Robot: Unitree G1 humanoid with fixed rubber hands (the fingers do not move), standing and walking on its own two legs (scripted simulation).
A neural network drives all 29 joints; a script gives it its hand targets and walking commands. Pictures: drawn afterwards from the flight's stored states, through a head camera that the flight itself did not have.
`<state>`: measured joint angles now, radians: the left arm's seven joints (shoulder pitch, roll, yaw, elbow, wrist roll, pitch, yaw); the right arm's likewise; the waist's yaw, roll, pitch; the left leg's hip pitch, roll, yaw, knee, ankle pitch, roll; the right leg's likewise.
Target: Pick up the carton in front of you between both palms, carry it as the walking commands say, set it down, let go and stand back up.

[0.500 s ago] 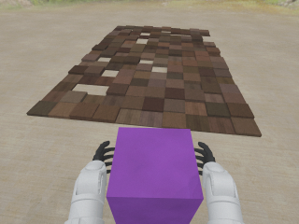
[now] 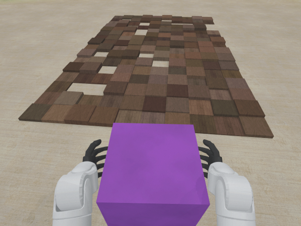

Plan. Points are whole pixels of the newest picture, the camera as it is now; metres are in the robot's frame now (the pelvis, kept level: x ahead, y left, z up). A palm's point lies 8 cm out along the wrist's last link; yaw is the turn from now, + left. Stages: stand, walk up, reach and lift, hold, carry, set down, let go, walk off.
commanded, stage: carry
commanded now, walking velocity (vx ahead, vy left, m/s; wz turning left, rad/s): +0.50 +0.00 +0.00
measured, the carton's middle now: (151, 182) +0.28 +0.01 +0.01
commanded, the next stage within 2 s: none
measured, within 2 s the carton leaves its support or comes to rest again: neither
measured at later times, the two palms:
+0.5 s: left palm (107, 99) +0.58 +0.18 +0.05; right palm (186, 101) +0.58 -0.12 +0.05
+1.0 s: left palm (123, 56) +0.92 +0.16 +0.08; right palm (181, 55) +0.94 -0.14 +0.07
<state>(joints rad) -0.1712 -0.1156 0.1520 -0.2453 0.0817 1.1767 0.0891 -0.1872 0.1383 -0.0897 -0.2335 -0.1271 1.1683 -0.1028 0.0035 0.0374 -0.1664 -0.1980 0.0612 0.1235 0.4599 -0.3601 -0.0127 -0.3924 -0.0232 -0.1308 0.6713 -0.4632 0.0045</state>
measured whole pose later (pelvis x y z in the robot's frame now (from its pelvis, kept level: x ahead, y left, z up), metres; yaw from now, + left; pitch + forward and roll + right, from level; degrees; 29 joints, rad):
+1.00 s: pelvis +0.66 +0.00 -0.01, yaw +3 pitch +3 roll -1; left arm -0.20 -0.14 0.10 -0.31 0.11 1.22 0.10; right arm -0.18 0.14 -0.14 -0.35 -0.12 1.23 -0.09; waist 0.02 0.03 -0.07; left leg -0.27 0.06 0.07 1.14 -0.43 0.01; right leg -0.42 -0.03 -0.26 0.54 -0.18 -0.09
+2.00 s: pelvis +1.31 +0.02 +0.01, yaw +2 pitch +7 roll +1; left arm -0.84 -0.03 0.29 0.02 0.07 1.32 0.15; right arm -0.88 0.01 -0.34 0.02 -0.09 1.34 -0.13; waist 0.08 0.01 0.10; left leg -0.61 0.00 0.02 1.28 -0.43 0.03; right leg -0.40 0.01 -0.12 0.54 -0.39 -0.11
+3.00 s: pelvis +1.96 +0.04 +0.04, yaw +2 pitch +5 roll +0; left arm -0.71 -0.02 0.23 0.13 0.05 1.20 0.13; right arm -0.70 0.04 -0.28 0.05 -0.11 1.24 -0.11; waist 0.07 0.02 -0.02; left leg -0.58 0.02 0.08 0.53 0.00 0.04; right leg -0.10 0.05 -0.09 0.43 -0.40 -0.06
